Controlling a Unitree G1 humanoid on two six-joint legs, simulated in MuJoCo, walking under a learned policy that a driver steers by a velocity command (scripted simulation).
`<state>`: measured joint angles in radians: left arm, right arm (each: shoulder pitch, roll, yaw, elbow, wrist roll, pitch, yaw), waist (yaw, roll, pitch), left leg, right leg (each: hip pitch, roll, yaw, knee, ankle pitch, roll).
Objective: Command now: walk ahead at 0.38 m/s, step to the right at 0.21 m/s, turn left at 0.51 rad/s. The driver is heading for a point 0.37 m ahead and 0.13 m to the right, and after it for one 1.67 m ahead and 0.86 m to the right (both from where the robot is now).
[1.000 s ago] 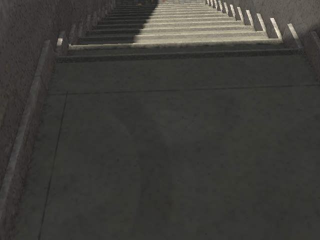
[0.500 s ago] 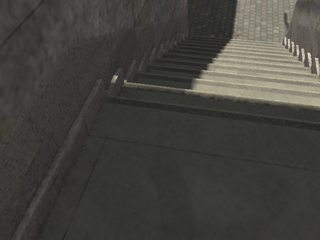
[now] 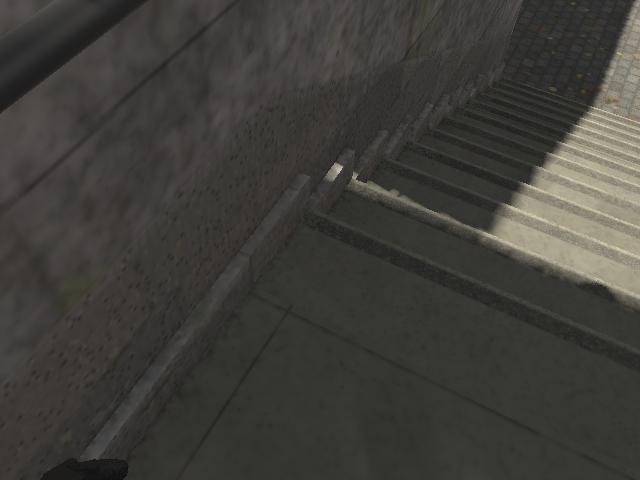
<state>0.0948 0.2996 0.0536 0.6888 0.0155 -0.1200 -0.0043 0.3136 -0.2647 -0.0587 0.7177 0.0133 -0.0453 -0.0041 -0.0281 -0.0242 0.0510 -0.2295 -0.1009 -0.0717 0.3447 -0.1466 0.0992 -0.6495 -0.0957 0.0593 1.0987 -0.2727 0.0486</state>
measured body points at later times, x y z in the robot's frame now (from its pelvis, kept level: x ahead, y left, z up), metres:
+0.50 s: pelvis +0.24 -0.11 -0.01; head +0.30 -0.11 +0.43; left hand +0.39 +0.17 -0.12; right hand +0.40 -0.39 -0.10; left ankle +0.23 +0.04 -0.64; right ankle +0.32 -0.18 -0.75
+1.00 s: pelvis +0.35 -0.09 -0.01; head +0.38 -0.10 +0.44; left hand +0.60 +0.10 -0.10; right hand +0.44 -0.40 -0.08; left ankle +0.41 +0.02 -0.75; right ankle +0.30 -0.18 -0.69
